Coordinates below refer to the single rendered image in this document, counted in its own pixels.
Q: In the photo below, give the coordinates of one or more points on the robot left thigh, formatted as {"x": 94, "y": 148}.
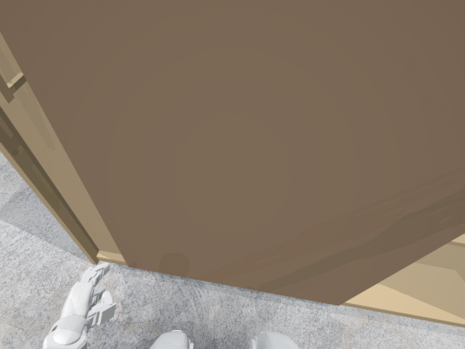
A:
{"x": 172, "y": 340}

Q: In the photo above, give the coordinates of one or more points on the robot left hand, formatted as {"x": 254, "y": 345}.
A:
{"x": 82, "y": 298}

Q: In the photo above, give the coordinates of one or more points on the left robot forearm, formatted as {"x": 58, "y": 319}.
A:
{"x": 70, "y": 332}

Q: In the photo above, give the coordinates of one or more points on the robot right thigh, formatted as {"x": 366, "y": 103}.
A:
{"x": 272, "y": 340}

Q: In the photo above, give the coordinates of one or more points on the robot thigh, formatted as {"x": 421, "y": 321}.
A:
{"x": 172, "y": 340}
{"x": 272, "y": 340}

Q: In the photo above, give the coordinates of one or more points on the wardrobe door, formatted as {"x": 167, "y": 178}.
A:
{"x": 29, "y": 119}
{"x": 306, "y": 148}

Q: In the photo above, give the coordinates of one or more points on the handle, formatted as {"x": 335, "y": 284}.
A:
{"x": 6, "y": 95}

